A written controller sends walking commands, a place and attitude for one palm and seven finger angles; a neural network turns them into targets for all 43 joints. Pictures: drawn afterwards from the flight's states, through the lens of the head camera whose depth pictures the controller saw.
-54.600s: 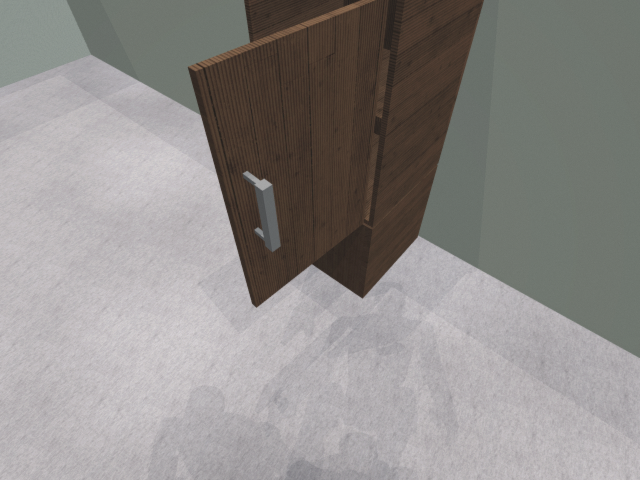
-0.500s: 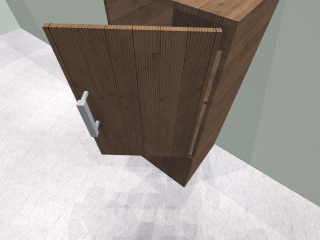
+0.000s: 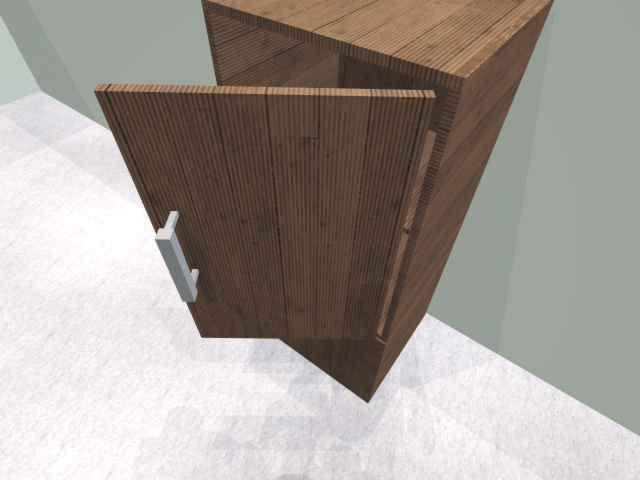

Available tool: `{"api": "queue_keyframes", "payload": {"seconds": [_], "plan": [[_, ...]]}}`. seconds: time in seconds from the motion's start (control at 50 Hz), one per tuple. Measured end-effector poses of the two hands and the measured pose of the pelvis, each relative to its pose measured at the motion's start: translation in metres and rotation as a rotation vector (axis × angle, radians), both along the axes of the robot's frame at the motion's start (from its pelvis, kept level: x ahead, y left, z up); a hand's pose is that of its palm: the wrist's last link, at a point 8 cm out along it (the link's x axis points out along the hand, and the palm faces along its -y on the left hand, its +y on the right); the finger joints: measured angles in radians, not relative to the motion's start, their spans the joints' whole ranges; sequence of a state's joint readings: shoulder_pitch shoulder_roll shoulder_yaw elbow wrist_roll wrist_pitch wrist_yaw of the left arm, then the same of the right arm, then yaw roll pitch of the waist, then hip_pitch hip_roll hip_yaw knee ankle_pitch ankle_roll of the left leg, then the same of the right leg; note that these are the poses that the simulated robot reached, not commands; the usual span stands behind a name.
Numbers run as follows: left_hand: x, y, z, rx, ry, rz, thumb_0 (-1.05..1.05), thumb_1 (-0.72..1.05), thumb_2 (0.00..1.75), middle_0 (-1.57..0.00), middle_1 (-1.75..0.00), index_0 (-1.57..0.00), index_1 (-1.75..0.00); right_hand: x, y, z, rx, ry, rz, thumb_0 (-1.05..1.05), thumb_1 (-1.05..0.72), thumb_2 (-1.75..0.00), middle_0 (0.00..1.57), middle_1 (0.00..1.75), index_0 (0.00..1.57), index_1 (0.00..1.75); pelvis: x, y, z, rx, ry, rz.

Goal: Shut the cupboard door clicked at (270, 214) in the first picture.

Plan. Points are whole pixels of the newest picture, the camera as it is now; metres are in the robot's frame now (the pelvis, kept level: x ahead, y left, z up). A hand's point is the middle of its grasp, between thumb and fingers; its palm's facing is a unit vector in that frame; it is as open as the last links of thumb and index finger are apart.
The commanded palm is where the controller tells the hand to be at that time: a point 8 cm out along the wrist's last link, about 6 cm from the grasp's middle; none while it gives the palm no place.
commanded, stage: come to a stop and stand still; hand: left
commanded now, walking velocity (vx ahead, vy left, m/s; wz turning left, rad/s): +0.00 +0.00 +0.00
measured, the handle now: (181, 258) +0.44 +0.25 -0.01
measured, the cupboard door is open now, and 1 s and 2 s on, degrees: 36 36 36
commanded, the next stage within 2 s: look again from close up in 0.92 s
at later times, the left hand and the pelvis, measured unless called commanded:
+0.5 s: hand out of the picture -0.05 +0.21 -0.17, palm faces +0.00 -0.98 -0.21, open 7.4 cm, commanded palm none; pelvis -0.04 +0.02 +0.01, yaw +0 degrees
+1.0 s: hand out of the picture -0.09 +0.20 -0.17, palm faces +0.01 -0.98 -0.18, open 7.4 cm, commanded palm none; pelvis -0.06 +0.03 +0.01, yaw +0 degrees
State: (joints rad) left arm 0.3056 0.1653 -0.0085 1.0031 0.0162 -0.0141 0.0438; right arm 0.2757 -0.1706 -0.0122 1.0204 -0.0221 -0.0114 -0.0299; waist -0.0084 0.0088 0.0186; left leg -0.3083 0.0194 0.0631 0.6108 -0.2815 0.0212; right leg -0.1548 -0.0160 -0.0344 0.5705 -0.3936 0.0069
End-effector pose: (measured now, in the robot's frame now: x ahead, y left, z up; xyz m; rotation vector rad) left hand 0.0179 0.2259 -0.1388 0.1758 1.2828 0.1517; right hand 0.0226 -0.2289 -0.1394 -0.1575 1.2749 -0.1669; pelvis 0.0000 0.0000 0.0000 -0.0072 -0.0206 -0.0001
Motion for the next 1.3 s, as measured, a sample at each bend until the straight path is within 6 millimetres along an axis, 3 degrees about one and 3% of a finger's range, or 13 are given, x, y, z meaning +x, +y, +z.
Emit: {"api": "queue_keyframes", "payload": {"seconds": [0.12, 0.26, 0.56, 0.76, 1.04, 1.3], "plan": [[0.002, 0.012, 0.004, 0.016, -0.037, -0.009, 0.01, 0.9, 0.9, -0.2, -0.3, -0.2, -0.3, 0.007, 0.004, 0.003, 0.001, -0.039, 0.008, 0.01, -0.91, -0.9, 0.2, 0.3, 0.19, 0.3, -0.01, 0.005, 0.001, 0.001, -0.021, -0.006], [-0.015, 0.021, 0.006, 0.013, -0.022, -0.02, 0.01, 0.9, 0.9, -0.2, -0.3, -0.2, -0.3, 0.002, 0.01, 0.009, 0.005, -0.055, 0.019, 0.01, -0.91, -0.9, 0.2, 0.3, 0.19, 0.3, -0.025, 0.013, 0.005, -0.001, -0.028, -0.009], [-0.081, 0.029, 0.004, -0.012, 0.114, 0.006, 0.01, 0.9, 0.9, -0.2, -0.3, -0.2, -0.3, -0.053, 0.022, 0.009, 0.008, 0.065, -0.006, 0.01, -0.9, -0.9, 0.2, 0.3, 0.2, 0.3, -0.046, 0.026, 0.009, -0.005, -0.019, -0.007], [-0.107, 0.025, 0.003, -0.026, 0.164, 0.021, 0.01, 0.9, 0.9, -0.2, -0.3, -0.2, -0.3, -0.078, 0.032, 0.007, 0.024, 0.115, -0.029, 0.01, -0.9, -0.9, 0.2, 0.3, 0.19, 0.3, -0.055, 0.03, 0.01, -0.006, -0.014, -0.006], [-0.115, 0.019, 0.003, -0.037, 0.171, 0.031, 0.0, 0.9, 0.9, -0.2, -0.3, -0.2, -0.3, -0.084, 0.036, 0.004, 0.037, 0.117, -0.043, 0.01, -0.91, -0.9, 0.2, 0.3, 0.19, 0.3, -0.06, 0.029, 0.009, -0.006, -0.005, -0.009], [-0.101, 0.019, 0.004, -0.029, 0.158, 0.026, 0.0, 0.9, 0.9, -0.2, -0.3, -0.2, -0.3, -0.077, 0.031, 0.005, 0.033, 0.12, -0.04, 0.01, -0.91, -0.9, 0.2, 0.3, 0.19, 0.3, -0.054, 0.026, 0.01, -0.002, 0.003, -0.007]]}}
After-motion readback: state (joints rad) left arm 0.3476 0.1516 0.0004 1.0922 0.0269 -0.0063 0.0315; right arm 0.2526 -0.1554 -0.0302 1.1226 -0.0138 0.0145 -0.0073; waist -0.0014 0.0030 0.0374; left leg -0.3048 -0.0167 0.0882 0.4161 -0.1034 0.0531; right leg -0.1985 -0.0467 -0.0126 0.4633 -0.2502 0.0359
